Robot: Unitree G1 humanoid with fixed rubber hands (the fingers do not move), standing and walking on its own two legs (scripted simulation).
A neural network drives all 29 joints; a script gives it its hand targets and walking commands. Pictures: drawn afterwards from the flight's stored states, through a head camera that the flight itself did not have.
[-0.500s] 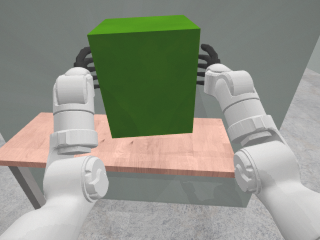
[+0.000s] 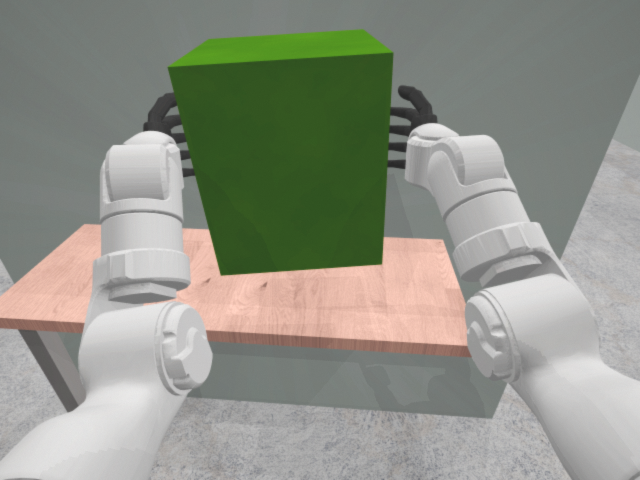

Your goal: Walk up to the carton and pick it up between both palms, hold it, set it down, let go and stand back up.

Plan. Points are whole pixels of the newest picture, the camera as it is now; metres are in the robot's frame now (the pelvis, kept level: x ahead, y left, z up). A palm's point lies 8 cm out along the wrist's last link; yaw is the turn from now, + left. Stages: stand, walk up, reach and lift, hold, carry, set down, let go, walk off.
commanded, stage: hold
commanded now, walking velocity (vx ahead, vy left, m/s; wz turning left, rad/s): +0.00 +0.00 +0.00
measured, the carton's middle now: (293, 149) +0.44 +0.01 +0.30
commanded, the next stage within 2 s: set down in 1.66 s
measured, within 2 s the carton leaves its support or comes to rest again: neither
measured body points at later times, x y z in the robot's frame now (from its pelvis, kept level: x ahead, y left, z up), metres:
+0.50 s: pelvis +0.00 +0.00 +0.00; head -0.09 +0.01 +0.44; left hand +0.39 +0.16 +0.32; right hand +0.38 -0.14 +0.32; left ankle +0.01 +0.14 -0.75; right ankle +0.06 -0.10 -0.75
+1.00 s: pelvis +0.00 +0.00 +0.00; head -0.10 +0.01 +0.44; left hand +0.39 +0.16 +0.32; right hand +0.38 -0.14 +0.33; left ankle +0.01 +0.14 -0.75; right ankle +0.06 -0.10 -0.75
